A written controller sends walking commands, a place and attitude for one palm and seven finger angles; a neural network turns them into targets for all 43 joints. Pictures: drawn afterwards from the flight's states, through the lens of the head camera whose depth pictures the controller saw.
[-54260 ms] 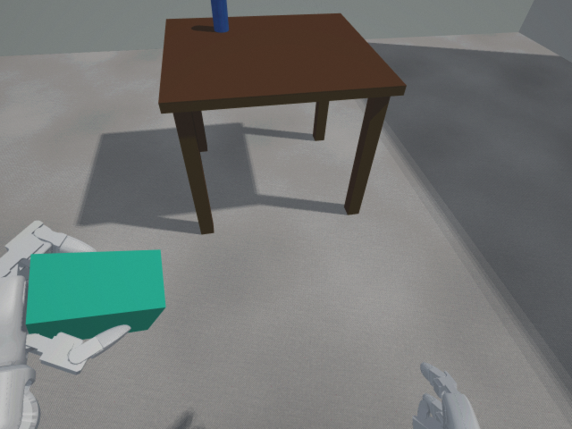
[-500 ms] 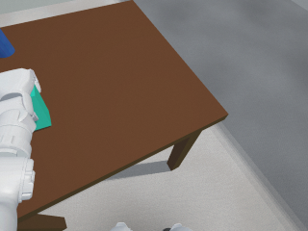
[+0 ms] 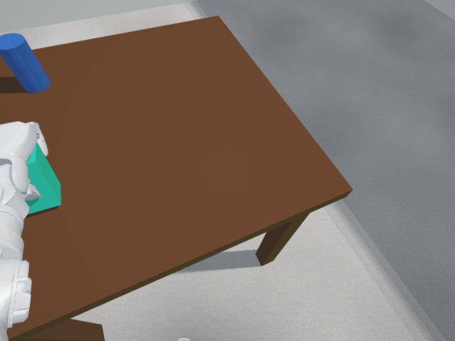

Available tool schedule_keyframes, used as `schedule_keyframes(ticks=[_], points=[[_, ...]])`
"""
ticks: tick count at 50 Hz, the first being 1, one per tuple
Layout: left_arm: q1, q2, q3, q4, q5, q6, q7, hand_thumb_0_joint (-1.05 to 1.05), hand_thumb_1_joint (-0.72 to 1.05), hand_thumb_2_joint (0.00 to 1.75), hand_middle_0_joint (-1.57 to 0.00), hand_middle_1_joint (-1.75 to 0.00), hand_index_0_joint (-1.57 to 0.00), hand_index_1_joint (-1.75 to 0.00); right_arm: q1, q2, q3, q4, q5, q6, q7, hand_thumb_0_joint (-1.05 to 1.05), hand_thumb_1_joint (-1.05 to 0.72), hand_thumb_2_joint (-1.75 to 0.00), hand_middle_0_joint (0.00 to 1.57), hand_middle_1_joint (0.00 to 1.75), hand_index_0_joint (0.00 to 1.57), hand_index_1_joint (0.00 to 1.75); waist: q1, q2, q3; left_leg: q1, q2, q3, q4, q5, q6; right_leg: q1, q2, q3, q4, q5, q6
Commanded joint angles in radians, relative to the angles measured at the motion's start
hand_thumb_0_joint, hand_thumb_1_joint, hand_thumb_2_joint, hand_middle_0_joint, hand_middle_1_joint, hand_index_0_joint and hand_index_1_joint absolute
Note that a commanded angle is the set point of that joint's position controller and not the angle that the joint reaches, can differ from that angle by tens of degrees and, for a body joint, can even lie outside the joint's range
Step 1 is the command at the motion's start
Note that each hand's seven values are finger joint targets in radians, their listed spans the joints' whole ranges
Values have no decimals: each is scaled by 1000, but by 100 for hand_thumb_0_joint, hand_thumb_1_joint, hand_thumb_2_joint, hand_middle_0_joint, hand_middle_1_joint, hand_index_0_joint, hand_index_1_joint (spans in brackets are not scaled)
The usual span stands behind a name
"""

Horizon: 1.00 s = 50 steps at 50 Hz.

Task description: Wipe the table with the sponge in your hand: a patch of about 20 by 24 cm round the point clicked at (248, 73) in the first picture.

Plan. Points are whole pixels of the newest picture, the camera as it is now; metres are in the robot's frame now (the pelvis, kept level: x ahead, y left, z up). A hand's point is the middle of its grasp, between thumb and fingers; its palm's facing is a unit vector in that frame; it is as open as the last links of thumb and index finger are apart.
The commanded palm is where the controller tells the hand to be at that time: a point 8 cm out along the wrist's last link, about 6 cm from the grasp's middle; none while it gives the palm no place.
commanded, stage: wipe back along the first lane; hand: left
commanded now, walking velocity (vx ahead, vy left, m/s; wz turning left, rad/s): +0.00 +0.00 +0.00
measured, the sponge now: (23, 188) +0.38 +0.39 -0.02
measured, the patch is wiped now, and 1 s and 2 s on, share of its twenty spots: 1.00 1.00 1.00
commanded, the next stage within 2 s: lift the sponge slowly off the table in 1.70 s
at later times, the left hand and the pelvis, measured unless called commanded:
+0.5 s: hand (22, 183) +0.37 +0.37 +0.03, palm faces -0.12 +0.01 -0.99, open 10.6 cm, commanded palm +0.34 +0.34 +0.06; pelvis +0.00 +0.01 +0.00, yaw +1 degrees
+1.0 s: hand (23, 212) +0.32 +0.35 +0.02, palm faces -0.07 -0.02 -1.00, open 10.6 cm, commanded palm +0.28 +0.33 +0.05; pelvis -0.01 +0.00 +0.01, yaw +1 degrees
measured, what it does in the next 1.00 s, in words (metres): stands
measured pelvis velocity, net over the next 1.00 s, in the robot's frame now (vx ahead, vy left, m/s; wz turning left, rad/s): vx -0.01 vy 0.00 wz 0.02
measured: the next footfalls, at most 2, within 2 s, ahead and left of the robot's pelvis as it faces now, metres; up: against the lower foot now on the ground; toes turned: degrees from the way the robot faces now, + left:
none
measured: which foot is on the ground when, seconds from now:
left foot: down 0.00-1.00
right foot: down 0.00-1.00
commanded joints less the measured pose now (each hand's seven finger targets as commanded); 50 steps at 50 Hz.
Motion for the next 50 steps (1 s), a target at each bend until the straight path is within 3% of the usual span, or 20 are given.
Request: schedule_keyframes(ticks=[1,2,5,8,11,13,17,21,22,26,29,32,33,36,37,40,42,45,47,50], points=[[-230,344,67,-145,22,-13,32,0,10,130,-120,-160,-120,-160,100,-181,-61,-52,-9,-3,-10,0,-90,-90,20,30,20,30,23,93,-350,285,-18,5,-22,557,23,150,22,-15,-11,469,-66],[-210,376,111,-150,9,-21,33,0,10,130,-120,-160,-120,-160,92,-184,-60,-46,-10,1,-9,0,-90,-90,20,30,20,30,40,98,-362,290,-16,0,-20,601,22,162,18,-9,-6,488,-68],[-211,276,26,-161,25,-19,44,0,10,130,-120,-160,-120,-160,95,-176,-68,-55,-6,0,-5,0,-90,-90,20,30,20,30,15,100,-341,312,-13,-7,-20,584,18,105,25,-27,-10,434,-66],[-145,258,36,-173,11,-11,49,0,10,130,-120,-160,-120,-160,88,-173,-71,-54,-6,1,0,0,-90,-90,20,30,20,30,31,114,-361,348,-6,-21,-15,648,12,103,28,-29,-6,426,-70],[-121,207,2,-162,-14,9,52,0,10,130,-120,-160,-120,-160,74,-172,-71,-63,0,3,3,0,-90,-90,20,30,20,30,18,43,-329,299,-13,-11,-31,533,19,124,26,-28,-24,401,-64],[-99,227,29,-170,-31,14,51,0,10,130,-120,-160,-120,-160,70,-174,-68,-62,-1,4,1,0,-90,-90,20,30,20,30,34,57,-347,307,-13,-12,-36,556,19,147,23,-26,-17,424,-66],[-55,142,-23,-236,-42,31,48,0,10,130,-120,-160,-120,-160,34,-161,-66,-77,5,-2,3,0,-90,-90,20,30,20,30,38,99,-329,350,-1,-28,-52,592,11,116,23,-33,-27,369,-70],[6,71,-76,-259,-48,60,49,0,10,130,-120,-160,-120,-160,13,-156,-65,-93,7,1,6,0,-90,-90,20,30,20,30,33,43,-280,338,-4,-32,-67,513,12,111,26,-41,-43,318,-69],[20,65,-62,-278,-63,58,49,0,10,130,-120,-160,-120,-160,1,-151,-62,-97,9,-2,3,0,-90,-90,20,30,20,30,41,62,-278,343,-1,-38,-75,529,11,115,24,-38,-45,319,-72],[54,57,-70,-235,-67,85,55,0,10,130,-120,-160,-120,-160,-10,-157,-55,-102,11,0,-2,0,-90,-90,20,30,20,30,37,-21,-218,275,-14,-26,-96,388,17,131,21,-42,-56,271,-67],[74,71,-54,-248,-55,88,59,0,10,130,-120,-160,-120,-160,-19,-155,-54,-106,9,0,-3,0,-90,-90,20,30,20,30,52,-5,-225,282,-17,-23,-101,397,17,148,19,-39,-53,278,-72],[119,33,-68,-294,-51,90,56,0,10,130,-120,-160,-120,-160,-42,-144,-52,-120,10,-5,-1,0,-90,-90,20,30,20,30,66,24,-242,300,-13,-27,-101,439,15,158,18,-34,-51,298,-76],[124,36,-76,-284,-46,93,57,0,10,130,-120,-160,-120,-160,-33,-148,-52,-114,9,-4,-1,0,-90,-90,20,30,20,30,56,22,-232,304,-16,-23,-93,432,15,151,19,-35,-49,301,-74],[168,17,-81,-300,-58,104,59,0,10,130,-120,-160,-120,-160,-50,-146,-49,-130,11,-4,0,0,-90,-90,20,30,20,30,59,-11,-208,268,-23,-11,-99,379,18,173,16,-33,-58,302,-71],[186,42,-42,-321,-67,100,58,0,10,130,-120,-160,-120,-160,-62,-145,-49,-133,11,-7,-3,0,-90,-90,20,30,20,30,77,3,-226,271,-19,-16,-102,404,17,190,15,-27,-54,320,-76],[231,0,-81,-362,-65,112,62,0,10,130,-120,-160,-120,-160,-69,-140,-50,-144,12,-9,-1,0,-90,-90,20,30,20,30,71,13,-223,284,-24,-12,-97,405,15,187,15,-34,-52,321,-72],[275,2,-60,-393,-80,118,61,0,10,130,-120,-160,-120,-160,-91,-137,-47,-154,15,-13,-1,0,-90,-90,20,30,20,30,87,26,-216,283,-21,-18,-106,420,13,201,15,-28,-56,324,-77],[304,-42,-102,-422,-86,139,61,0,10,130,-120,-160,-120,-160,-98,-136,-47,-161,16,-14,-1,0,-90,-90,20,30,20,30,71,-10,-189,281,-27,-12,-106,384,17,200,16,-33,-63,317,-70],[295,-11,-70,-445,-88,147,58,0,10,130,-120,-160,-120,-160,-118,-138,-44,-159,17,-16,-6,0,-90,-90,20,30,20,30,82,4,-175,281,-24,-19,-118,384,15,202,14,-26,-67,308,-75],[360,-46,-97,-471,-93,160,56,0,10,130,-120,-160,-120,-160,-118,-133,-46,-169,16,-22,-6,0,-90,-90,20,30,20,30,83,-12,-182,288,-28,-15,-116,372,15,216,15,-34,-66,301,-72]])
